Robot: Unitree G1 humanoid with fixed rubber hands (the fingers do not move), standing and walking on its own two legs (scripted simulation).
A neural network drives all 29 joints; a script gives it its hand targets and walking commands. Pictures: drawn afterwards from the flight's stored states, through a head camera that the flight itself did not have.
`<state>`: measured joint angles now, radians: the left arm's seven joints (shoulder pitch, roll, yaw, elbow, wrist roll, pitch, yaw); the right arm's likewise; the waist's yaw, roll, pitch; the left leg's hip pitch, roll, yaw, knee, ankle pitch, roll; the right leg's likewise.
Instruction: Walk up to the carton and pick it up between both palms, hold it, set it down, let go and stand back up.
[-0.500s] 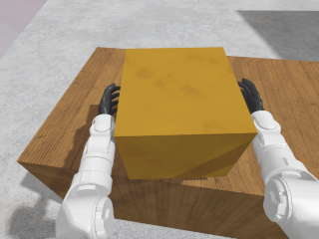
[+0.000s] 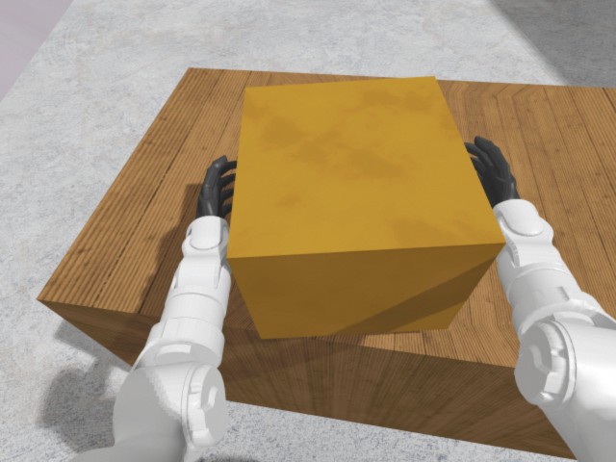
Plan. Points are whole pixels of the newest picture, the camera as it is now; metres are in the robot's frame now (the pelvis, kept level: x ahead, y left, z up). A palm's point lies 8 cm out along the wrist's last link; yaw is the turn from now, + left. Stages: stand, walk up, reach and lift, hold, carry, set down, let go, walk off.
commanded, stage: set down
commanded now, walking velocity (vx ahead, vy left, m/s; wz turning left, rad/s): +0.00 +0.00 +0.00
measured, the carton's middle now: (346, 209) +0.47 +0.04 +0.04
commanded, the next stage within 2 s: none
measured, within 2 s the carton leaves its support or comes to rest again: rests again in 0.56 s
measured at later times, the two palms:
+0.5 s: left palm (224, 221) +0.42 +0.21 +0.05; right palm (490, 200) +0.48 -0.16 +0.07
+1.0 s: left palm (227, 224) +0.42 +0.21 +0.04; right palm (488, 202) +0.49 -0.16 +0.06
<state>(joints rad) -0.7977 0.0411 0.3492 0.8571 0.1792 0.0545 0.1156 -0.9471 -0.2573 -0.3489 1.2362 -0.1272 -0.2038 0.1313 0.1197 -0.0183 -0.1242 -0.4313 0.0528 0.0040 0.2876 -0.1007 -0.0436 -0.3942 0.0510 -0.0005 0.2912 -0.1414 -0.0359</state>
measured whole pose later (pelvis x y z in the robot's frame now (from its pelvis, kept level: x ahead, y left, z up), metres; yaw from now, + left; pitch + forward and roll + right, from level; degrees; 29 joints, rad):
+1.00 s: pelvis +0.00 +0.00 -0.01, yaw -1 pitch +24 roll +0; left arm -0.88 0.02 0.43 0.98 0.16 -0.07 0.14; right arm -1.06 -0.31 -0.43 1.36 -0.21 -0.28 0.17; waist 0.15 -0.01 -0.19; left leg -0.66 0.06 0.02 0.32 -0.09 -0.04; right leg -0.63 0.05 0.01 0.34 -0.13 -0.03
